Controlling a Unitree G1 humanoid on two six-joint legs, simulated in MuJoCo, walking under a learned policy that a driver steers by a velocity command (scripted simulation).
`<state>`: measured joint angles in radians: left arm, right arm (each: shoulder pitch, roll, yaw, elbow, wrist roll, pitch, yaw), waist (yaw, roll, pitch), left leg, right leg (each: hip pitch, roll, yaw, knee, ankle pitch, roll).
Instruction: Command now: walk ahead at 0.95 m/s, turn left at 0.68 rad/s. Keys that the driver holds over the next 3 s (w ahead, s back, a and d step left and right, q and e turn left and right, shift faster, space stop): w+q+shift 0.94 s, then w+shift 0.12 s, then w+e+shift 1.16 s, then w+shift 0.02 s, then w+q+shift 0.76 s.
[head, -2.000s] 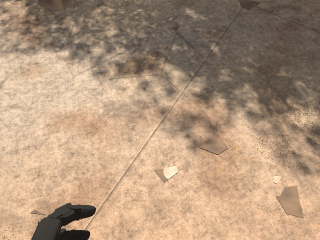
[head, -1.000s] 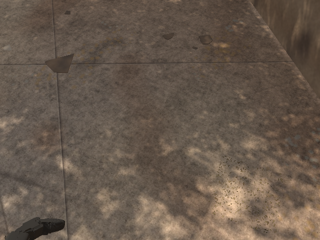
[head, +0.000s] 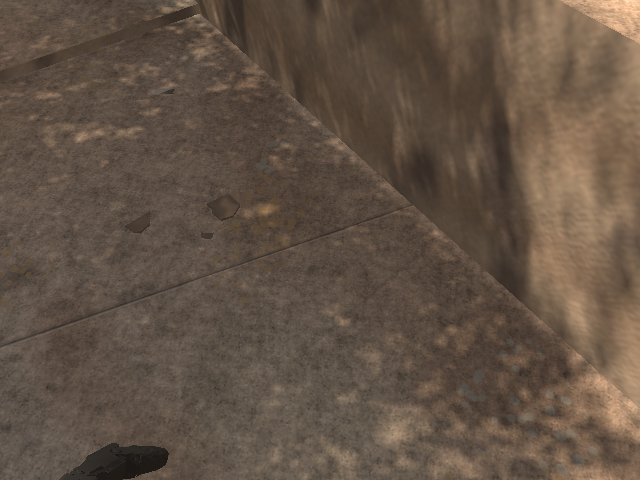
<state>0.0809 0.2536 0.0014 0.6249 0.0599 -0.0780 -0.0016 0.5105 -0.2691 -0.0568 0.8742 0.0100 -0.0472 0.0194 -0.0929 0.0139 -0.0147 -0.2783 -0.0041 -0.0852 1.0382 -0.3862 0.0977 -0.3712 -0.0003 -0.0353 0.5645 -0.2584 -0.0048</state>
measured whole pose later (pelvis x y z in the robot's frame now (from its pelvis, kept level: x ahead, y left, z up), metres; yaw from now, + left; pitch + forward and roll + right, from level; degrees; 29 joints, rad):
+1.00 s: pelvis +0.82 +0.27 +0.01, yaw +55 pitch +1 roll -3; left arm 0.38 0.33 0.06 0.79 0.03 -0.08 0.01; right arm 0.13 -0.39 -0.06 0.67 -0.04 0.00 0.06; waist 0.04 0.06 0.01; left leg -0.65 0.02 -0.01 1.26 -0.22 0.09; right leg -0.13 -0.01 -0.15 0.41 -0.29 0.02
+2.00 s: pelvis +1.44 +0.95 +0.00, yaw +21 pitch +2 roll +0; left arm 0.46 0.32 0.08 0.85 0.00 -0.06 -0.02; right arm -0.05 -0.25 0.04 0.57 -0.04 -0.06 0.01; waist 0.13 0.00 0.04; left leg -0.71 0.11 -0.09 0.67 0.00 -0.05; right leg 0.03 0.19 0.22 0.31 -0.33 -0.17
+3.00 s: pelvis +2.21 +1.14 +0.03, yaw +27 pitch +1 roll -1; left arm -0.04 0.18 -0.06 0.57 0.06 -0.08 -0.03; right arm 0.60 -0.27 -0.06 0.90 -0.01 -0.02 0.00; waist -0.13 -0.01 -0.01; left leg -0.09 -0.19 -0.06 0.53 -0.41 0.19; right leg -0.61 -0.07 0.11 1.24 -0.33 0.03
